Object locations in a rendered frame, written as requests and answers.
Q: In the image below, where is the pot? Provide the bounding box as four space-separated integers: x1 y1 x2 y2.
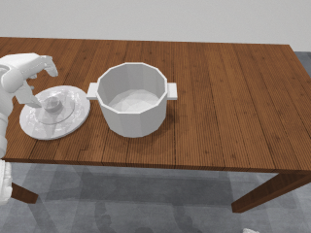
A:
86 62 178 138

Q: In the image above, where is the left robot upper arm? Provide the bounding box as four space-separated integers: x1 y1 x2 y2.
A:
0 159 13 206

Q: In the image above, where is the table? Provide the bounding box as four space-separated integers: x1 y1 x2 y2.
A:
0 37 311 214

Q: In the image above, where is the lid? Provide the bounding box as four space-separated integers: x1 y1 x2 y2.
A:
19 85 90 141

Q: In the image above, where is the robot left hand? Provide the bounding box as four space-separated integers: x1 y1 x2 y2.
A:
0 52 58 109

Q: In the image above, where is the robot left forearm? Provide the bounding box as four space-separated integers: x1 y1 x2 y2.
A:
0 62 24 159

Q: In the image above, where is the knob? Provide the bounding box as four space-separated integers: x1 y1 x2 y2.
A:
42 96 62 114

